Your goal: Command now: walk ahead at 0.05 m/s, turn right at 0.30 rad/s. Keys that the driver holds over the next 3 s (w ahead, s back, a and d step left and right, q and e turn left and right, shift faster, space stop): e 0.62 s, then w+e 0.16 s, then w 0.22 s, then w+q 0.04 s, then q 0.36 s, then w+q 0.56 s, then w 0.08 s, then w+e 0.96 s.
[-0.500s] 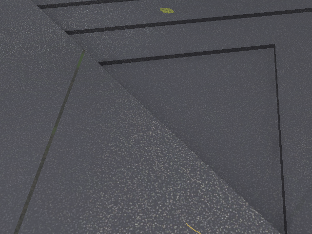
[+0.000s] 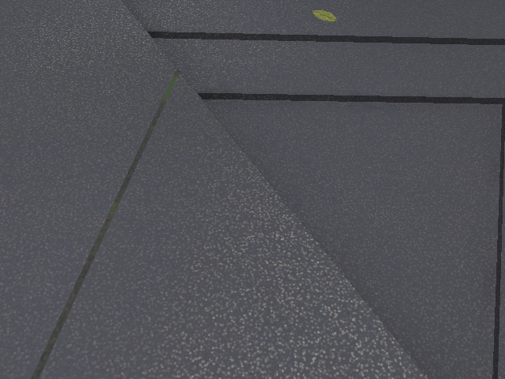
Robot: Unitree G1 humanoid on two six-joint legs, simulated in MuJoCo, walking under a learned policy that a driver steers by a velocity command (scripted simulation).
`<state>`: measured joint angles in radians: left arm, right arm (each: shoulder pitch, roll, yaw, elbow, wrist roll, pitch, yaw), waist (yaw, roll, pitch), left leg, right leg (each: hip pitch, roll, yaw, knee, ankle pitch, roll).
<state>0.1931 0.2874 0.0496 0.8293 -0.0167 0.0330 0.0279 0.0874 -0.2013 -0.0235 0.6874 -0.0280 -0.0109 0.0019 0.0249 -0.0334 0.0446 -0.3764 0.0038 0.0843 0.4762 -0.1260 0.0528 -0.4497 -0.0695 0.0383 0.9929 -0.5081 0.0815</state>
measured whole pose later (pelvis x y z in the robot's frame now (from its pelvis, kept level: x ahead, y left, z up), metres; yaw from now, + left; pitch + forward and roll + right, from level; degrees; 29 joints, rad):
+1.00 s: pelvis +0.08 -0.06 +0.01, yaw -31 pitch +2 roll +0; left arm 0.21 0.31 0.07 0.63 -0.01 -0.02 0.00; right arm 0.37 -0.26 -0.06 0.86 0.01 -0.07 -0.01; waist -0.07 -0.05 -0.02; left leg -0.07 0.01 0.00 0.31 -0.28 0.01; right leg -0.62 -0.03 0.08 0.92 -0.20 0.02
